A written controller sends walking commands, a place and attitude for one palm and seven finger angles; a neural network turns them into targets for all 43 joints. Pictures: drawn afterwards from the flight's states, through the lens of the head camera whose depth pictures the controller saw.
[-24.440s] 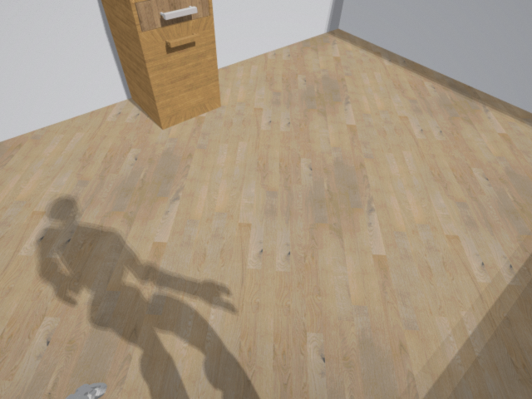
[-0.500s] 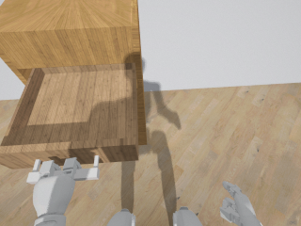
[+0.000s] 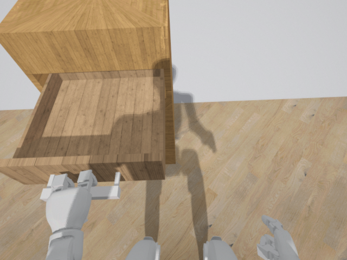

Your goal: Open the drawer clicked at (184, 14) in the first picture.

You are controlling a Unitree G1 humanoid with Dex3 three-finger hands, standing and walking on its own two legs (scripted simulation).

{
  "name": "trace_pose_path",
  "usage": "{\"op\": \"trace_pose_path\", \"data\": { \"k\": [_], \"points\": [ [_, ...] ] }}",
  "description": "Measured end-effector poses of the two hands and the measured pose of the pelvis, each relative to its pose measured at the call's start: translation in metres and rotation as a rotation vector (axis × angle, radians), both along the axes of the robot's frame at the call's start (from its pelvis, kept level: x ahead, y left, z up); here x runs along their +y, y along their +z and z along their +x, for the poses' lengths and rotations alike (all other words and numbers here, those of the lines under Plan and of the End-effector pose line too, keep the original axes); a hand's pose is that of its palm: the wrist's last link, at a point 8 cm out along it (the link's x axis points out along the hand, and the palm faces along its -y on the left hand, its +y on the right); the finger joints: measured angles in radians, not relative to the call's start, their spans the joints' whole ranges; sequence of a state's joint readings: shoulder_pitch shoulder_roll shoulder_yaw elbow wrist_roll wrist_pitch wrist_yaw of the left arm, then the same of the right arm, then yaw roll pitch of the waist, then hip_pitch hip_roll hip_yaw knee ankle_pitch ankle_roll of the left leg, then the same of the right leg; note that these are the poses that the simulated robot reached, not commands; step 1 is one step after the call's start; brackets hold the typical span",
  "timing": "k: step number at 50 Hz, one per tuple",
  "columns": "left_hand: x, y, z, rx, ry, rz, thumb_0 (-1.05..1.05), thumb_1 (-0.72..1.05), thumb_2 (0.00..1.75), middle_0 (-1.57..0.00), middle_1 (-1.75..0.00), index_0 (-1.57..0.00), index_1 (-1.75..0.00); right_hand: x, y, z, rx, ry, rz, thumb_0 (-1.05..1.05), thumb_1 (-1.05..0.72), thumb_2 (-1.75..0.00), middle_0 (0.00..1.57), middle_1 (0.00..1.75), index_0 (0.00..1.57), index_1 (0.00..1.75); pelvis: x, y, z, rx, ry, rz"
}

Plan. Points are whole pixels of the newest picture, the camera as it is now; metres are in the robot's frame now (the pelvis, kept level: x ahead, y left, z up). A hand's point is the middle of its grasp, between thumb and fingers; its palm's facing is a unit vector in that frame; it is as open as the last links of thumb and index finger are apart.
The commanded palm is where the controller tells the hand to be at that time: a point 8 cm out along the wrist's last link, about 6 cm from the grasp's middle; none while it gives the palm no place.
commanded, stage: open the thumb to release the handle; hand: left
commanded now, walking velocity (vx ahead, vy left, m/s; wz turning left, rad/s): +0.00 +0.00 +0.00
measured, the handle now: (83, 185) +0.28 +0.25 -0.03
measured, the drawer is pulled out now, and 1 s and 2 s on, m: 0.30 0.30 0.30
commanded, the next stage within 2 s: lift the hand off the handle in 0.22 s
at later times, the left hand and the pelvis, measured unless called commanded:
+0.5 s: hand (81, 211) +0.23 +0.24 -0.05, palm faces -0.02 -0.03 -1.00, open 13.7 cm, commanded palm +0.21 +0.24 -0.01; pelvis -0.01 +0.00 +0.00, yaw +0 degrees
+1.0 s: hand (79, 206) +0.24 +0.24 -0.04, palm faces -0.05 -0.05 -1.00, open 13.4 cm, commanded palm +0.22 +0.24 +0.03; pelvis -0.01 +0.00 +0.01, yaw +0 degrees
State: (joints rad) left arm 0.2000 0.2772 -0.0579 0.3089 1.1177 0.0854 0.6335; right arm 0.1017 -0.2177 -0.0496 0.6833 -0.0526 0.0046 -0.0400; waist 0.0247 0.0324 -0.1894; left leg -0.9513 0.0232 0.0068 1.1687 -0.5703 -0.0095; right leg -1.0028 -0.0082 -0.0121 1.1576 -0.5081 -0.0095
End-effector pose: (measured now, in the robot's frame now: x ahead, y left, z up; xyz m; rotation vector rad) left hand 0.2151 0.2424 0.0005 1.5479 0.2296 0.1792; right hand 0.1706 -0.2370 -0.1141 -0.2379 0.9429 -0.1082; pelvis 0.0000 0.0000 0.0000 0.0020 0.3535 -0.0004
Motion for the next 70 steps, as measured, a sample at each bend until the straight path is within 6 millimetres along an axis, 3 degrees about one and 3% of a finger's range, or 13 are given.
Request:
{"op": "trace_pose_path", "data": {
  "k": [11,19,37,46,70],
  "points": [
    [0.001,0.000,-0.005,0.000,-0.037,-0.011,0.00,-0.22,0.42,-0.29,-1.23,-0.34,-1.23,-0.005,0.005,-0.009,-0.023,0.009,-0.020,0.01,-0.90,-0.90,0.20,0.30,0.20,0.30,-0.003,0.000,-0.008,-0.013,0.003,0.003],
    [-0.003,0.001,-0.009,-0.017,-0.034,-0.013,0.00,-0.43,0.32,-0.28,-1.21,-0.33,-1.21,-0.008,0.002,-0.014,-0.027,-0.002,-0.014,0.01,-0.90,-0.90,0.20,0.30,0.20,0.30,-0.002,-0.002,-0.014,-0.019,0.002,0.004],
    [-0.002,0.001,0.001,-0.007,-0.037,-0.005,0.00,-0.49,0.30,-0.31,-1.20,-0.34,-1.22,-0.006,0.001,-0.019,-0.010,-0.003,-0.020,0.01,-0.90,-0.90,0.20,0.30,0.20,0.30,-0.003,0.001,-0.015,-0.022,0.009,0.003],
    [-0.001,0.007,0.003,0.025,-0.034,-0.020,0.00,-0.49,0.30,-0.32,-1.20,-0.39,-1.22,-0.006,0.010,-0.017,-0.014,-0.013,-0.024,0.01,-0.90,-0.90,0.20,0.30,0.20,0.30,-0.003,0.009,-0.011,-0.040,0.009,0.004],
    [-0.005,0.051,0.003,-0.023,-0.025,-0.037,0.00,-0.49,0.30,-0.32,-1.20,-0.38,-1.21,0.002,0.046,0.007,-0.074,0.004,0.001,0.01,-0.90,-0.90,0.20,0.30,0.20,0.30,0.001,0.035,0.002,-0.110,0.005,0.002]
  ]
}}
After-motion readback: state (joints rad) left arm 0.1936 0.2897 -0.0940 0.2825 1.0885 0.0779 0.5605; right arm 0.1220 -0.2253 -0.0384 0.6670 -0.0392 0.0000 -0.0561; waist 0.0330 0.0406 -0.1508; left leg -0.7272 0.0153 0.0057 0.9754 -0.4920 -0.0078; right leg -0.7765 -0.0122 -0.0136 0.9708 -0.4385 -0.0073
